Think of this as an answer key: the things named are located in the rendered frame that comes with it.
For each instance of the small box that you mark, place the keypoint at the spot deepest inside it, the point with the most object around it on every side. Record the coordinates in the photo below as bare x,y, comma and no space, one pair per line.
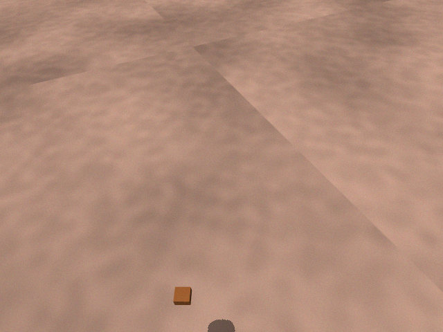
182,296

